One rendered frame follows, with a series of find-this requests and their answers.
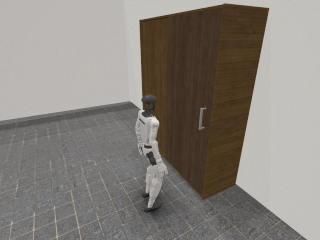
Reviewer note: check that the left robot forearm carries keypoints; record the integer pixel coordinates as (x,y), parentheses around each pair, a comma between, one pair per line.
(140,141)

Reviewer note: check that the right robot forearm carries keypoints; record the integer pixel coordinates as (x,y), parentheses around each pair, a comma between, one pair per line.
(156,153)

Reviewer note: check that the right robot upper arm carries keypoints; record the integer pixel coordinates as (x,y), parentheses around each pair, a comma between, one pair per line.
(154,125)

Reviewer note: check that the left robot foot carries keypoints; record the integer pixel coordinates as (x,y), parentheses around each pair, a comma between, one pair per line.
(145,194)

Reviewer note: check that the left robot upper arm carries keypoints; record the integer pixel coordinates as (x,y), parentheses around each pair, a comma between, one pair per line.
(137,126)

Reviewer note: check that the left robot shin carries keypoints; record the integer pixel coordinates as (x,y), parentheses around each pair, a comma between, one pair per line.
(148,180)

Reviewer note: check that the wardrobe door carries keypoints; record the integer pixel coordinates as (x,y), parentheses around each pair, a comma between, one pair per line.
(192,52)
(155,54)

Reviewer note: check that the robot left hand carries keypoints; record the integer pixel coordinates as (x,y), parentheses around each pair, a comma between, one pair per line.
(139,148)

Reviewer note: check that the robot right hand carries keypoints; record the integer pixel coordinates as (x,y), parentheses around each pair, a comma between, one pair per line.
(162,168)

